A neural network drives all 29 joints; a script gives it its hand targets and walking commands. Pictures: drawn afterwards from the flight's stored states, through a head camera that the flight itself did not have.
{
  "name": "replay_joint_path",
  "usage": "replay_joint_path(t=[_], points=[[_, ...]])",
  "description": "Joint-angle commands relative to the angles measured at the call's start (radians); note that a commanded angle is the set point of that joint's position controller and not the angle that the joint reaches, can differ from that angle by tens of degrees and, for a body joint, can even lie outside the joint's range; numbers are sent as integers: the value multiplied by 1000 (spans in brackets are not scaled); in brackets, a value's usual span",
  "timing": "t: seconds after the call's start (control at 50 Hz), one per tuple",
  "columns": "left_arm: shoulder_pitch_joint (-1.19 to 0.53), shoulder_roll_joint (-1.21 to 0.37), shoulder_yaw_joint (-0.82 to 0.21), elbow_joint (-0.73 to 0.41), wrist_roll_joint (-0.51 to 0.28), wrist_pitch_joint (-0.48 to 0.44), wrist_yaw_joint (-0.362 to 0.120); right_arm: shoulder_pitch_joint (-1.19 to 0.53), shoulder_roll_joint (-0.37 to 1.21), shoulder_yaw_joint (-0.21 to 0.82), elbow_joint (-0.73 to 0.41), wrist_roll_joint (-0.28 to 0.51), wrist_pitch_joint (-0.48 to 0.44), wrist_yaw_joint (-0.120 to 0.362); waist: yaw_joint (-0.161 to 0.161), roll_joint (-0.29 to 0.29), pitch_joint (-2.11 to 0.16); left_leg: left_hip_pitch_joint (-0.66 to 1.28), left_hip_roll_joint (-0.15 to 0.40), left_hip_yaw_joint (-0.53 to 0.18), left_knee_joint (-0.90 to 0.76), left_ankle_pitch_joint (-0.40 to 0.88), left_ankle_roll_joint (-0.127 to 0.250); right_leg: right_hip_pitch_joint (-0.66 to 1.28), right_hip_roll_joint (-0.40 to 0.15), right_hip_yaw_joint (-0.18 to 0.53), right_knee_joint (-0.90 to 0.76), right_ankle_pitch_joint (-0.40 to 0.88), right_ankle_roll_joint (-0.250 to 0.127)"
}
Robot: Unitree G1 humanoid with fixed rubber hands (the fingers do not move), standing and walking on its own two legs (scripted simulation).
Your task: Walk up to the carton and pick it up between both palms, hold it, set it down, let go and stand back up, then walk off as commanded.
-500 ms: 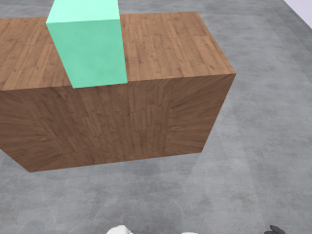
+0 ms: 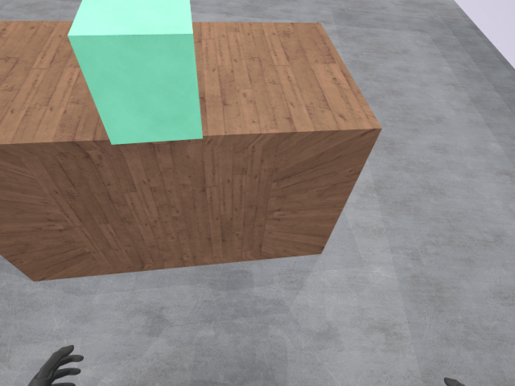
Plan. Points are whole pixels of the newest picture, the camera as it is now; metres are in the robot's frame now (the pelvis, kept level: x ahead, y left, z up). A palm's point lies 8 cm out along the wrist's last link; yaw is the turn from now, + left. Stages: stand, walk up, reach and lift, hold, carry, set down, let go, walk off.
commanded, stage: walk up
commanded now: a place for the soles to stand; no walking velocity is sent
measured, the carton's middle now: (149, 70) +0.74 +0.22 +0.08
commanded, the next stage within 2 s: none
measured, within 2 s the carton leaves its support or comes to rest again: neither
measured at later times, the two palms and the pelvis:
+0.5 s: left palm out of the picture +0.05 +0.40 -0.07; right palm (432, 357) +0.17 -0.29 -0.07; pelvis +0.05 +0.05 +0.01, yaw +5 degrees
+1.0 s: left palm out of the picture +0.24 +0.51 -0.10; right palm (351, 318) +0.22 -0.16 -0.04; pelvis +0.20 +0.18 +0.02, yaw +4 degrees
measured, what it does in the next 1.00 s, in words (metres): walks ahead: left foot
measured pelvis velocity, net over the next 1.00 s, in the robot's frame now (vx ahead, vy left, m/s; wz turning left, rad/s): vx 0.20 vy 0.18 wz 0.06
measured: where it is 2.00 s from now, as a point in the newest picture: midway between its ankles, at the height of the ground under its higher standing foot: (193, 331)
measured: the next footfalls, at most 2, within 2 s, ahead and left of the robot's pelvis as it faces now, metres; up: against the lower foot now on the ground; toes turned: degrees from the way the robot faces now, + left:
left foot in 0.62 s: +0.22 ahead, +0.25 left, +0.00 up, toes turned +10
right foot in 1.26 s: +0.45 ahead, +0.07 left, +0.00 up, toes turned +0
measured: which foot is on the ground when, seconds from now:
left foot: down 0.00-0.32, up 0.34-0.60, down 0.62-1.00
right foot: down 0.00-0.66, up 0.68-1.00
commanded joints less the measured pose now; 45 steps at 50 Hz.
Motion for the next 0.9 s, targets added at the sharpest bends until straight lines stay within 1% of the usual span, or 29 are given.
replay_joint_path(t=[0.0,0.12,0.24,0.26,0.28,0.3,0.32,0.34,0.4,0.42,0.44,0.46,0.5,0.52,0.54,0.56,0.58,0.6,0.62,0.64,0.66,0.68,0.7,0.72,0.74,0.76,0.82,0.86,0.88], points=[[-51,197,48,-45,-5,-11,8,-8,-185,-43,-31,-1,-16,-9,9,11,-98,64,36,-43,-73,151,66,11,-113,129,-186,15,-86],[-51,183,46,-39,-6,-7,6,-28,-189,-39,-29,-3,-16,-11,23,21,-106,25,69,-112,-126,154,83,57,-86,98,-169,-23,-63],[-48,186,46,-23,-5,-8,5,-34,-183,-38,-24,-2,-15,-10,20,20,-117,35,48,-90,-111,179,75,80,-108,92,-196,16,-69],[119,285,77,-8,2,-54,0,-38,-223,-72,-72,-20,-5,42,72,71,-180,-108,19,-98,-58,-271,104,266,-164,203,-276,-411,-121],[216,333,100,24,10,-72,5,-88,-210,-76,-96,-27,8,60,113,-68,-115,-340,-41,-34,118,-334,89,394,-282,410,-421,-611,-166],[247,364,118,30,13,-84,14,-112,-197,-74,-107,-47,15,61,129,-90,-48,-457,-10,-57,286,-252,74,411,-405,547,-489,-633,-210],[206,364,120,8,10,-93,21,-113,-187,-65,-121,-45,10,64,119,-54,-7,-490,27,-103,306,-202,72,390,-439,552,-481,-538,-239],[188,337,114,-13,5,-105,22,-104,-184,-66,-121,-42,2,69,106,-2,32,-499,46,-130,288,-154,69,397,-425,495,-446,-372,-245],[164,279,97,-34,4,-121,23,-71,-175,-89,-122,-31,0,89,62,-16,29,-391,31,-83,254,-91,43,356,-293,206,-399,21,-180],[170,272,92,-47,5,-123,19,-65,-165,-93,-130,-26,4,99,56,-45,30,-311,29,-57,230,-65,33,274,-268,147,-409,7,-173],[148,285,92,-62,3,-125,17,-60,-157,-93,-140,-18,8,109,44,-96,41,-229,45,-28,181,-37,28,169,-257,113,-431,-73,-168],[107,304,95,-74,6,-127,13,-58,-152,-93,-150,-10,9,120,21,-156,55,-136,80,-20,117,-23,29,72,-258,93,-434,-114,-165],[73,318,96,-83,6,-126,9,-19,-168,-106,-128,-2,8,127,-9,-216,45,-16,88,16,42,48,22,5,-228,40,-401,-134,-141],[69,324,93,-84,5,-121,10,12,-181,-116,-114,-3,7,125,-24,-207,36,28,79,47,29,94,19,0,-226,28,-371,-133,-136],[82,319,88,-85,5,-117,12,46,-186,-123,-96,-8,5,121,-40,-155,15,119,63,90,11,138,25,-38,-217,9,-303,-107,-130],[105,294,81,-88,8,-113,12,109,-209,-134,-70,-11,3,116,-66,-64,-31,230,34,104,2,108,38,-77,-194,-1,-188,-83,-117],[152,252,67,-88,15,-108,12,194,-240,-150,-44,-15,-2,107,-109,71,-88,376,11,88,-10,19,49,-141,-153,-35,29,-30,-102],[202,192,52,-83,15,-102,12,307,-289,-170,-22,-25,-6,92,-174,258,-113,468,49,-17,-107,-172,83,-248,-74,-72,320,-58,-79],[209,145,37,-119,-4,-98,12,330,-370,-177,-47,-27,-18,81,-170,476,-113,417,271,-525,-370,-433,153,-402,99,28,560,-283,-50],[199,242,53,-108,0,-85,25,211,-387,-171,-80,6,-19,81,-107,311,-89,251,368,-714,-477,-563,234,-329,44,121,614,-274,-65],[223,280,58,-88,0,-80,29,127,-368,-164,-106,14,-14,76,-58,251,-36,158,386,-692,-494,-653,254,-334,-3,149,645,-237,-68],[262,291,53,-68,-15,-81,27,77,-326,-148,-122,18,-18,68,-18,162,-2,157,333,-541,-449,-562,223,-350,-23,184,645,-140,-63],[311,271,53,-39,-26,-79,22,38,-269,-128,-133,10,-28,58,18,97,10,137,279,-396,-411,-423,187,-328,-51,179,589,-63,-51],[339,257,60,-21,-28,-75,14,51,-229,-116,-127,12,-39,53,32,83,10,116,214,-284,-408,-307,130,-267,-58,179,517,13,-37],[343,238,60,-21,-28,-72,8,86,-213,-111,-118,12,-50,50,31,87,11,79,176,-228,-416,-202,96,-216,-52,181,464,66,-26],[339,232,68,-22,-21,-70,2,104,-209,-112,-113,5,-57,49,24,104,7,99,163,-204,-423,-137,91,-202,-32,177,444,96,-15],[317,210,64,-46,-14,-66,-9,105,-193,-103,-144,7,-60,50,13,147,2,172,192,-118,-427,-108,173,-262,-39,147,334,128,12],[249,212,62,-74,-8,-68,-13,132,-199,-103,-154,4,-59,52,-19,148,39,202,216,-112,-447,-133,206,-305,-44,141,248,115,22],[212,213,63,-85,-5,-69,-15,167,-204,-105,-152,3,-60,52,-41,143,50,230,225,-124,-459,-132,207,-328,-44,137,222,115,21]])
